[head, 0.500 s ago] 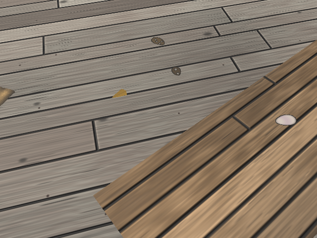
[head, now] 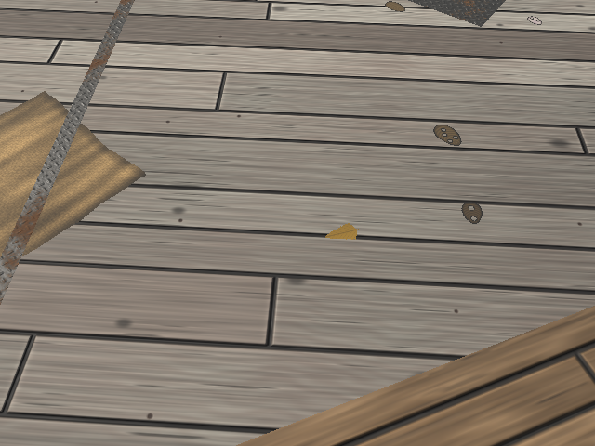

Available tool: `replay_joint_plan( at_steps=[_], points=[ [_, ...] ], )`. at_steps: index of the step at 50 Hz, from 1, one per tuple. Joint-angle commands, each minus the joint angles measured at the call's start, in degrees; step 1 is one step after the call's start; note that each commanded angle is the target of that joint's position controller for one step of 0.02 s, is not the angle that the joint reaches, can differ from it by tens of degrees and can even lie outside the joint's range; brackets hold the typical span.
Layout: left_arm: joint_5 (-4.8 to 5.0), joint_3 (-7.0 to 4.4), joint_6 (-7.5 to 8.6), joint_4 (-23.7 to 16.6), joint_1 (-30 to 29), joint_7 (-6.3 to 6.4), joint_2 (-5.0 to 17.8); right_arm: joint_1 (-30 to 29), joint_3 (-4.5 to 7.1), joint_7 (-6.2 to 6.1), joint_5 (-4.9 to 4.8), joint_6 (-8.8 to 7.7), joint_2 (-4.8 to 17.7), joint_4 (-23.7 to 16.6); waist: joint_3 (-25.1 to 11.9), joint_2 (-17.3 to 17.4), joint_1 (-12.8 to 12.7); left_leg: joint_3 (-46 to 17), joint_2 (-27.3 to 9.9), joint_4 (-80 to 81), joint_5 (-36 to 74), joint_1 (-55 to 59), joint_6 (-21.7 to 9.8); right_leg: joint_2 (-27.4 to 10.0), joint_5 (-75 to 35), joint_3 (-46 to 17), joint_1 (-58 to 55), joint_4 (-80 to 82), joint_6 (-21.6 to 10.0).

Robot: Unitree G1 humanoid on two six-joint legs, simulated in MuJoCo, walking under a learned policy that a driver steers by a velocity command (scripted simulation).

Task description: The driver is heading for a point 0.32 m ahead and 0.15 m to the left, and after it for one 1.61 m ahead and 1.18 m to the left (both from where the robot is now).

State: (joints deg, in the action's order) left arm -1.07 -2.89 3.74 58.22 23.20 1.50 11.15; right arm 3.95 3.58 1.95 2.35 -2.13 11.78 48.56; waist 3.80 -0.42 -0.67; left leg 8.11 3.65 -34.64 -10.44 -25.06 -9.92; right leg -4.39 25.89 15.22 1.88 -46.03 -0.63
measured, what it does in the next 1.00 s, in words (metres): walks ahead, turning left: right foot, then left foot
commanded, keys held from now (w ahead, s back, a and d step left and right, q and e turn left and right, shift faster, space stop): w+q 0.22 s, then q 0.78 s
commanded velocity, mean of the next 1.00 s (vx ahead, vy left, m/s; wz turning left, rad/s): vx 0.22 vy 0.00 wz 0.59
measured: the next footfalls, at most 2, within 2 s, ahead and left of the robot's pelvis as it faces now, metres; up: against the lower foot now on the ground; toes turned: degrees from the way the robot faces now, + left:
right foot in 0.48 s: +0.44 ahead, -0.05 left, +0.00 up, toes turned +20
left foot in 0.94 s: +0.26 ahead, +0.11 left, +0.00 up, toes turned +35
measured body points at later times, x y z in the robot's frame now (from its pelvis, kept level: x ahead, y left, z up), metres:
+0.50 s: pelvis +0.26 +0.00 +0.00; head +0.30 +0.01 +0.45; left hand +0.40 +0.28 -0.09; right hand +0.32 -0.29 -0.12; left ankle +0.09 +0.04 -0.70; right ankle +0.41 -0.06 -0.72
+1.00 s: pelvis +0.28 +0.02 +0.01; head +0.27 +0.05 +0.46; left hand +0.21 +0.31 -0.11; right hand +0.54 -0.13 -0.07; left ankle +0.23 +0.09 -0.72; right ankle +0.39 -0.07 -0.69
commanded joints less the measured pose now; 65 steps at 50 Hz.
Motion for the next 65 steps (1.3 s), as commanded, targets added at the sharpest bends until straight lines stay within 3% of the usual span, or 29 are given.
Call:
replay_joint_plan(
  at_steps=[1, 3, 5, 9, 11, 15, 19, 21, 23, 24, 25, 26, 27, 29, 30, 32, 35, 38, 43, 45, 46, 47, 48, 49, 51, 53, 54, 60, 65],
  points=[
    [0.17, -1.59, 1.86, -10.47, -7.31, -1.43, 8.61, 18.46, 4.63, -1.22, -1.37, 1.17, 15.9, 1.55, -14.29, 3.67, 7.53, -45.0, -22.58, 19.09, -2.0, 39.58, -15.2, 3.44, 0.6, -16.23, 40.88, -39.44, -0.33],
    [0.85, -1.21, 2.9, -10.67, -7.93, -1.51, 7.46, 13.26, 3.13, -1.77, -1.66, 0.75, 10.34, 1.8, -3.82, -2.72, 2.7, -32.46, -19.1, 20.75, 8.95, 25.82, -10.36, -1.18, -7.25, -16.62, 38.64, -29.5, -0.52],
    [-1.29, -1.11, 0.79, -10.39, -6.07, -1.52, 6.69, 10.35, 2.18, -2.27, -2.27, -0.36, 8.14, 1.14, -3.19, -1.69, -0.64, -24.98, -13.8, 21.57, 16.35, 18.66, -7.52, -2.81, -8.13, -16.98, 31.94, -23.03, 1.02],
    [-1.76, -0.92, -1.84, -12.84, -9.9, -2.26, 6.12, 14.28, 2.47, -2.03, -2.57, -1.86, 10.75, 1.49, -2.83, 0.81, -0.49, -21.88, -10.29, 22.69, 21.64, 16.16, -6.53, -2.59, -12.17, -15.08, 33.1, -15.21, 3.64],
    [-1.58, -0.87, -2.08, -14.93, -15.17, -2.35, 6.59, 17.03, 2.49, -1.93, -2.49, -1.71, 11.01, 1.56, -1.73, 2.08, 1.36, -22.52, -9.65, 23.13, 21.16, 17.46, -5.25, -2.45, -16.44, -14.71, 36.45, -10.24, 4.26],
    [-0.9, -0.3, -1.93, -17.71, -21.13, -2.15, 6.55, 20.76, 2.47, -2.35, -2.38, -0.87, 11.56, 1.47, -2.39, 3.68, 3.51, -20.72, -8.01, 16.76, 41.73, 21.6, -1.44, 0.81, -20.98, -13.93, 36.57, -1.66, 4.03],
    [-0.14, 0.43, -1.37, -20.01, -25.5, -1.74, 7.19, 22.89, 2.43, -3.07, -1.74, 0.39, 11.62, 0.85, -3.58, 5.59, 5.5, -23.04, -7.67, 11.42, 45.11, 25.81, 0.13, 4.59, -22.01, -14.1, 34.17, 6.24, 2.39],
    [-0.02, 0.27, -0.77, -19.46, -22.08, -1.31, 8.77, 20.64, 2.62, -3.51, -1.25, 0.71, 12.07, -0.41, -4.38, 6.27, 3.6, -25.02, -7.47, 7.16, 45.73, 25.5, 1.73, 6.03, -20.48, -15.64, 27.7, 12.01, 0.92],
    [-0.12, -0.51, 0.16, -16.93, -12.51, -0.41, 11.35, 15.97, 3.02, -3.33, -1.66, 0.08, 13.63, -2.26, -7.42, 6.29, -1.45, -26.2, -5.35, -1.73, 46.4, 22.37, 4.57, 7.09, -24.25, -15.87, 14.09, 20.3, -1.3],
    [-0.78, -0.96, 1.24, -15.83, -5.35, 0.15, 13.21, 14.12, 2.6, -2.82, -2.77, -0.63, 12.33, -3.86, -11.55, 3.41, -5.05, -25.54, -2.71, -12.48, 35.68, 15.79, 6.08, 0.52, -36.99, -20.09, 0.96, 23.35, -3.19],
    [-1.21, -1.14, 1.28, -16.63, -2.36, 0.7, 16.64, 17.57, 1.36, -3.01, -3.59, -0.77, 6.7, -5.92, -19.17, -8.31, -3.41, -17.63, 3.98, -29.51, -13.38, 5.86, 7.17, -17.21, -68.8, -33.04, -12.13, 17.35, -6.56],
    [-0.02, -1.5, -0.02, -17.77, -3.79, 0.0, 17.12, 26.82, 2.27, -3.81, -3.77, 0.25, 9.48, -5.64, -26.98, -15.4, 1.52, -15.23, 7.25, -39.82, -29.9, 0.56, 7.42, -25.58, -82.31, -46.79, -14.38, 17.33, -13.92],
    [0.66, -0.83, -1.05, -19.27, -7.42, -0.32, 13.29, 28.34, 2.59, -4.22, -1.96, 1.67, 11.53, -2.78, -23.75, -6.54, 2.89, -16.22, 3.52, -44.4, -25.43, -1.06, 8.16, -23.44, -73.42, -43.58, -9.56, 17.97, -15.05],
    [0.52, 0.98, -2.2, -20.91, -14.63, 0.33, 7.1, 19.86, 2.6, -2.87, -0.76, 3.55, 11.68, -3.67, -11.8, -2.97, 2.58, -13.12, -0.28, -41.4, -19.04, -2.98, 10.23, -14.91, -43.37, -32.06, 4.57, 25.73, -12.68],
    [0.12, 1.01, -2.39, -20.62, -15.29, 0.7, 7.67, 17.91, 2.58, -1.97, -0.75, 4.39, 10.93, -4.52, -8.2, -5.88, 2.74, -12.71, -1.21, -38.83, -17.31, -2.61, 11.07, -12.12, -38.91, -27.46, 8.81, 27.9, -11.66],
    [-0.53, 0.31, -2.36, -19.6, -13.98, 0.7, 9.73, 18.11, 2.13, -1.04, -1.25, 5.52, 9.54, -4.92, -7.18, -7.33, 2.97, -11.12, -0.94, -36.86, -14.91, 0.25, 11.61, -10.05, -38.97, -21.96, 12.89, 29.22, -11.43],
    [-0.72, -0.21, -2.12, -19.35, -13.0, 0.48, 10.52, 16.1, 1.71, -0.75, -1.2, 5.98, 8.76, -6.27, -8.63, -6.77, 2.91, -10.06, -1.52, -32.03, -13.92, -0.29, 11.43, -11.24, -35.07, -19.26, 12.05, 29.94, -12.29],
    [-0.72, -0.64, -2.85, -19.66, -13.5, 0.29, 11.18, 11.87, 1.1, 0.03, -0.99, 6.68, 8.44, -8.55, -7.8, -8.29, 2.16, -8.59, -3.76, -23.71, -12.05, 0.52, 10.97, -12.0, -21.26, -17.38, 13.27, 31.97, -11.9],
    [-0.96, -1.92, -4.29, -19.61, -12.32, -0.39, 14.25, 8.52, 0.49, 0.99, -1.53, 6.3, 8.88, -11.25, -7.56, -9.03, 0.57, -4.83, -3.69, -9.7, -13.75, 8.16, 8.89, -13.74, -12.76, -14.8, 14.39, 30.38, -9.92],
    [-0.44, -2.26, -4.98, -19.55, -12.31, -0.55, 14.98, 10.88, 0.52, 1.04, -1.62, 5.56, 8.66, -10.97, -7.52, -6.99, 2.12, -3.62, -2.64, 0.38, -9.95, 14.6, 7.1, -13.5, -12.85, -12.3, 16.54, 25.97, -6.97],
    [-0.52, -2.35, -5.33, -18.93, -10.59, -0.79, 14.32, 12.78, 0.76, 0.68, -1.48, 5.03, 9.34, -10.27, -6.77, -3.61, 2.66, -6.26, -2.44, 7.1, -7.48, 18.36, 6.08, -12.32, -11.86, -9.97, 19.6, 21.17, -3.56],
    [-0.48, -1.9, -5.82, -18.98, -8.1, -1.45, 11.28, 13.37, 1.47, -0.2, -0.8, 4.39, 13.11, -10.59, -4.45, 10.01, 2.27, -23.04, -12.59, 20.11, -9.85, 19.3, 3.71, -6.49, -2.6, -3.99, 26.02, 7.0, 1.24],
    [-0.18, -1.07, -6.19, -23.29, -10.67, -0.87, 8.93, 11.68, 3.48, -0.79, -0.8, 4.51, 21.79, -12.87, -0.44, 18.91, 1.85, -42.43, -25.78, 22.48, 3.87, 14.61, -3.94, 3.69, 10.56, -6.17, 37.28, -2.32, 4.56],
    [-0.43, -1.38, -6.78, -23.54, -15.66, -0.26, 10.98, 14.37, 3.95, -1.53, -0.13, 4.62, 20.27, -11.77, -0.9, 11.53, 4.96, -38.0, -24.36, 20.94, 6.51, 11.48, -6.99, 2.32, 8.22, -14.1, 34.97, -11.81, 3.9],
    [0.79, -1.63, -6.66, -22.09, -12.82, -0.66, 10.85, 6.94, 2.27, -1.96, -0.92, 4.56, 15.14, -12.26, -0.84, 8.45, -0.37, -27.6, -15.66, 19.6, 4.79, 9.94, -2.89, 1.68, -2.38, -16.76, 32.37, -12.73, 2.89],
    [-0.6, -2.27, -6.26, -20.25, -9.62, -0.92, 12.22, 4.91, 1.66, -2.09, -1.64, 4.11, 12.83, -13.2, -4.56, 9.13, -0.93, -24.2, -12.2, 17.11, 14.18, 13.93, -2.19, 2.95, -5.7, -15.47, 31.05, -15.57, 2.7],
    [-0.62, -2.3, -6.31, -20.28, -9.67, -1.07, 12.04, 6.19, 1.5, -1.9, -1.92, 3.92, 12.31, -13.08, -6.08, 7.39, -0.56, -24.51, -12.35, 16.25, 17.64, 15.66, -2.54, 3.28, -5.39, -15.63, 30.91, -16.28, 2.88],
    [0.05, -1.43, -6.79, -22.66, -13.94, -0.7, 10.28, 12.42, 2.46, -1.82, -1.58, 3.82, 13.97, -11.77, -6.31, 7.69, 2.78, -30.99, -13.83, 14.54, 16.85, 22.16, -4.51, 3.8, -2.63, -17.2, 32.67, -6.87, 3.05],
    [0.73, -0.89, -6.25, -23.18, -13.33, -0.27, 10.06, 11.26, 2.85, -1.39, -1.06, 4.11, 14.82, -11.89, -7.35, 7.79, 2.56, -33.66, -12.79, 12.37, 20.23, 18.39, -3.73, 5.75, -0.97, -16.8, 24.0, 1.6, 1.54]
  ],
)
